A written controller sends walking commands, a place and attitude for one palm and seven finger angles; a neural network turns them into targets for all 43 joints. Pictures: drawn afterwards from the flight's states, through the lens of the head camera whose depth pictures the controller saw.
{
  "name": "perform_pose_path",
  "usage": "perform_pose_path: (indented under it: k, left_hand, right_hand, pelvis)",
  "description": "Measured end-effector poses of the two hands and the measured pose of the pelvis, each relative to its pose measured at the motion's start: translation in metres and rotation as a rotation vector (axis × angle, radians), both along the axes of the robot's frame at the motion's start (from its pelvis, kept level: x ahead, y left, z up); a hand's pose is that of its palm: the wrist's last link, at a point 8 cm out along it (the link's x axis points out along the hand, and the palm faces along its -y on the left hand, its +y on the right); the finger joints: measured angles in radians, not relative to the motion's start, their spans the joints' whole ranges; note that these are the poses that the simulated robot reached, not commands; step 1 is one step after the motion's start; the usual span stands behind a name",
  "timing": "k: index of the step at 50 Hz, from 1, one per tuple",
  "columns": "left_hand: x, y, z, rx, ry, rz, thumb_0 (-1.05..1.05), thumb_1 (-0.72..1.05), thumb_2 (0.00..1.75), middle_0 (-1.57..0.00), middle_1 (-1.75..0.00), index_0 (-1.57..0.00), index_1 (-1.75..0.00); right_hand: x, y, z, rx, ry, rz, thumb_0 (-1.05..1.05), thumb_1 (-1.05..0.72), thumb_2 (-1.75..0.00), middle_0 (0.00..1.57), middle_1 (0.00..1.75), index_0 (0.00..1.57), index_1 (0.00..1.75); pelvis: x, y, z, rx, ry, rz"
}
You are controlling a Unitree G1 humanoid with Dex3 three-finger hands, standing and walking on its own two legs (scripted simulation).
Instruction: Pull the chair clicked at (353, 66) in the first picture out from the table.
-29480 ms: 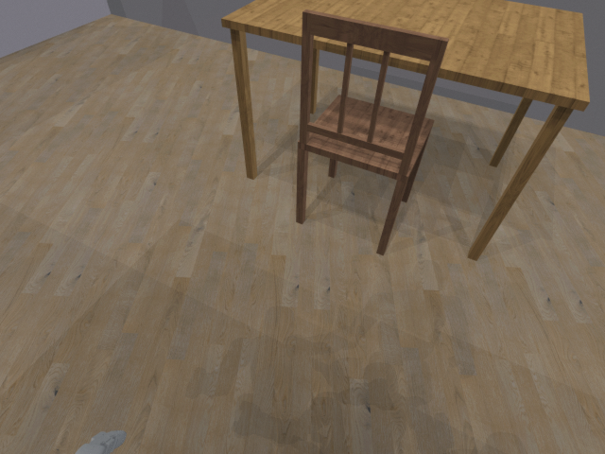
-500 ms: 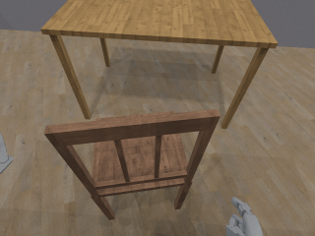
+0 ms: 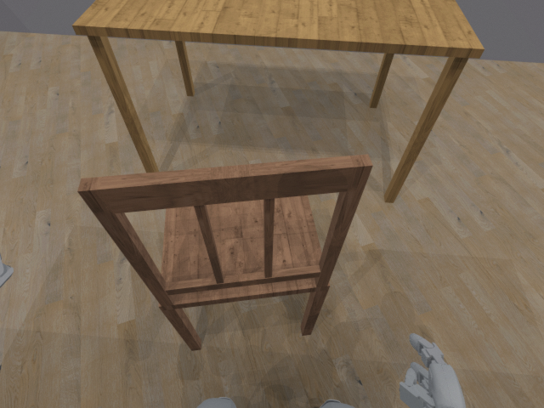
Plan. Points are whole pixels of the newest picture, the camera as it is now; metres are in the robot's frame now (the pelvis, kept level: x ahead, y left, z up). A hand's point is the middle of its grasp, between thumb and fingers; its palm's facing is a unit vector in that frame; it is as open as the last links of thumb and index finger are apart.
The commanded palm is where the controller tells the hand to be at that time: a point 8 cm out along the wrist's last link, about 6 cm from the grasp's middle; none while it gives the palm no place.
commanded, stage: step back with the hand held close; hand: left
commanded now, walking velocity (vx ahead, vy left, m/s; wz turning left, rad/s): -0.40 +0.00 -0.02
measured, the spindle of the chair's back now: (211, 247) +0.39 +0.15 -0.08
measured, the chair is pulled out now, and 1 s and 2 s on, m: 0.52 0.52 0.52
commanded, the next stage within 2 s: stop stepping back and stand still in 0.52 s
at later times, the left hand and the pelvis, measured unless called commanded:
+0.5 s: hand out of the picture +0.10 +0.26 +0.19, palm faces +0.50 -0.74 -0.46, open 7.4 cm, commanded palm +0.04 +0.29 +0.19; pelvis -0.09 -0.01 +0.01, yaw +1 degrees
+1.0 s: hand out of the picture -0.01 +0.25 +0.19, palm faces +0.50 -0.75 -0.43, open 7.4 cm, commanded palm -0.05 +0.28 +0.19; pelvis -0.19 -0.03 +0.01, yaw +1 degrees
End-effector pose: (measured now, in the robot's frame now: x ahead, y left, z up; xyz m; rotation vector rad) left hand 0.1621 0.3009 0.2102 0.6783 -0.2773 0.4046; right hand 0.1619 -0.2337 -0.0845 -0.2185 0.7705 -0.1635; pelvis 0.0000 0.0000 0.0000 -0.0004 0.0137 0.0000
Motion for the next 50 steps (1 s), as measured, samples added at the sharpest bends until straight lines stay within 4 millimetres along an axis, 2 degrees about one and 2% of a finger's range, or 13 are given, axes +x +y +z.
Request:
perform_pose_path:
  k: [5, 8, 13, 15, 19, 22, 26, 30, 34, 38, 41, 45, 50]
  left_hand:
    - [-0.013, -0.022, -0.016, -0.06, 0.05, -0.007, 0.01, 0.89, 0.9, -0.21, -0.3, -0.21, -0.31]
    - [-0.023, -0.029, -0.019, -0.093, 0.061, -0.024, 0.02, 0.88, 0.9, -0.21, -0.3, -0.21, -0.31]
    - [-0.05, -0.017, -0.015, -0.06, 0.057, -0.023, 0.01, 0.88, 0.9, -0.22, -0.3, -0.22, -0.31]
    - [-0.063, -0.008, -0.014, -0.031, 0.033, -0.024, 0.01, 0.88, 0.9, -0.22, -0.3, -0.22, -0.31]
    - [-0.088, 0.003, -0.012, -0.036, 0.002, 0.017, 0.01, 0.88, 0.9, -0.21, -0.3, -0.21, -0.31]
    - [-0.101, 0.003, -0.006, -0.073, -0.026, 0.046, 0.02, 0.88, 0.9, -0.21, -0.3, -0.21, -0.31]
    - [-0.108, -0.016, -0.001, -0.082, -0.074, 0.014, 0.02, 0.89, 0.9, -0.21, -0.3, -0.21, -0.31]
    - [-0.108, -0.042, -0.001, -0.051, -0.043, -0.06, 0.02, 0.89, 0.9, -0.21, -0.3, -0.21, -0.31]
    - [-0.12, -0.058, 0.001, -0.017, 0.022, -0.149, 0.01, 0.89, 0.9, -0.21, -0.3, -0.21, -0.31]
    - [-0.143, -0.047, -0.013, -0.011, 0.143, -0.122, 0.01, 0.88, 0.9, -0.21, -0.3, -0.21, -0.31]
    - [-0.163, -0.033, -0.022, -0.029, 0.145, -0.087, 0.01, 0.88, 0.9, -0.22, -0.3, -0.22, -0.31]
    - [-0.19, -0.023, -0.02, -0.085, 0.07, -0.033, 0.02, 0.88, 0.9, -0.22, -0.3, -0.22, -0.31]
    - [-0.212, -0.019, -0.009, -0.117, -0.07, 0.023, 0.02, 0.88, 0.9, -0.21, -0.3, -0.21, -0.31]
  right_hand:
    - [-0.007, -0.005, -0.01, 0.053, -0.029, -0.004, 0.02, -0.91, -0.9, 0.2, 0.3, 0.2, 0.3]
    - [-0.02, -0.01, -0.006, 0.042, -0.006, -0.007, 0.02, -0.91, -0.9, 0.2, 0.3, 0.2, 0.3]
    - [-0.043, -0.014, 0.011, -0.021, 0.009, 0.001, 0.02, -0.91, -0.9, 0.2, 0.3, 0.2, 0.3]
    - [-0.051, -0.015, 0.012, -0.058, 0.001, 0.013, 0.02, -0.91, -0.9, 0.2, 0.3, 0.2, 0.3]
    - [-0.071, -0.011, 0.015, -0.061, 0.008, 0.017, 0.01, -0.91, -0.9, 0.2, 0.3, 0.2, 0.3]
    - [-0.085, -0.005, 0.014, -0.03, 0.005, 0.025, 0.01, -0.91, -0.9, 0.2, 0.3, 0.2, 0.3]
    - [-0.101, -0.004, 0.007, 0.019, -0.013, 0.052, 0.01, -0.91, -0.9, 0.2, 0.3, 0.2, 0.3]
    - [-0.119, -0.011, -0.006, 0.059, -0.016, 0.061, 0.01, -0.91, -0.9, 0.2, 0.3, 0.21, 0.3]
    - [-0.149, -0.027, -0.001, 0.068, 0.019, -0.008, 0.02, -0.91, -0.9, 0.2, 0.3, 0.21, 0.3]
    - [-0.176, -0.045, 0.013, 0.029, 0.014, -0.095, 0.02, -0.91, -0.9, 0.2, 0.3, 0.21, 0.3]
    - [-0.193, -0.054, 0.016, -0.034, -0.005, -0.116, 0.02, -0.91, -0.9, 0.2, 0.3, 0.2, 0.3]
    - [-0.212, -0.052, 0.026, -0.062, -0.018, -0.104, 0.02, -0.91, -0.9, 0.2, 0.3, 0.2, 0.3]
    - [-0.22, -0.041, 0.024, -0.036, -0.056, -0.046, 0.02, -0.91, -0.9, 0.2, 0.3, 0.2, 0.3]
  pelvis:
    - [-0.016, -0.011, -0.004, -0.005, -0.015, 0.002]
    - [-0.029, -0.012, 0.0, 0.017, -0.012, 0.016]
    - [-0.049, -0.011, 0.005, 0.031, 0.016, 0.029]
    - [-0.059, -0.007, 0.0, 0.011, 0.022, 0.045]
    - [-0.075, -0.005, 0.003, 0.001, 0.01, 0.044]
    - [-0.082, -0.008, 0.008, -0.024, 0.017, 0.045]
    - [-0.099, -0.016, 0.006, -0.02, 0.024, 0.006]
    - [-0.125, -0.027, 0.003, -0.063, 0.009, 0.002]
    - [-0.144, -0.033, 0.01, -0.012, 0.024, -0.007]
    - [-0.156, -0.031, 0.011, 0.013, 0.036, -0.013]
    - [-0.166, -0.025, 0.005, -0.002, 0.013, 0.009]
    - [-0.176, -0.024, 0.008, 0.009, -0.031, -0.001]
    - [-0.188, -0.025, 0.008, -0.013, -0.059, 0.018]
